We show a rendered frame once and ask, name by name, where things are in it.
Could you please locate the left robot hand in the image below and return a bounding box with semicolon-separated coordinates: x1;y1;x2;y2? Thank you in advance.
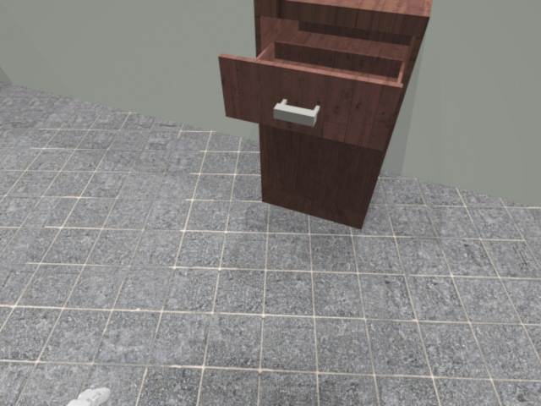
67;387;111;406

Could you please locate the cabinet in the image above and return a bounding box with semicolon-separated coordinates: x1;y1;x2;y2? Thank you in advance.
254;0;433;229

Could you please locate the handle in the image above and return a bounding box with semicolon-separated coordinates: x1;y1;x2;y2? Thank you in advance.
274;99;320;127

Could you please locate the drawer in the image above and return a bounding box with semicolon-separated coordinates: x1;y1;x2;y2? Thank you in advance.
218;41;406;151

